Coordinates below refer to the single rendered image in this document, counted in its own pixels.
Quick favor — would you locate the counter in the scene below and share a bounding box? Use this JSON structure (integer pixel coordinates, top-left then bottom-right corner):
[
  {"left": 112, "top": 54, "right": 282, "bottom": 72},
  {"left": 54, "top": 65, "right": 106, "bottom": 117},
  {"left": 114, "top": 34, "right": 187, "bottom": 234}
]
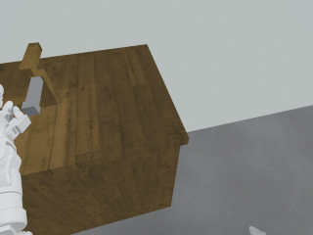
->
[{"left": 0, "top": 42, "right": 189, "bottom": 235}]

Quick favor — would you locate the tap lever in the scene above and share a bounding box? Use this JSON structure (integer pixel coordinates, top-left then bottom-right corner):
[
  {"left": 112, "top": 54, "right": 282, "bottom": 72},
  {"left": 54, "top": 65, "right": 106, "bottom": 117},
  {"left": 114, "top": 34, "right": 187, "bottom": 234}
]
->
[{"left": 22, "top": 76, "right": 44, "bottom": 117}]

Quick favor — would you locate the left robot forearm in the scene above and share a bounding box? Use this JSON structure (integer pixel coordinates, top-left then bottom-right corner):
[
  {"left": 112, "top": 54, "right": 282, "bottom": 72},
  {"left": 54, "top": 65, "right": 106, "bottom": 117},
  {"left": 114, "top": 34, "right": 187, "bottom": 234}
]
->
[{"left": 0, "top": 137, "right": 27, "bottom": 235}]

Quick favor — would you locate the left robot hand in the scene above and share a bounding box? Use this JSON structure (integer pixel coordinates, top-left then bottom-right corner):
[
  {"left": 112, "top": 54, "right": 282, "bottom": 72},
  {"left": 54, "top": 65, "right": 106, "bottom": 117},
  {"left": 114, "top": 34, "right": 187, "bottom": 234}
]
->
[{"left": 0, "top": 84, "right": 31, "bottom": 143}]

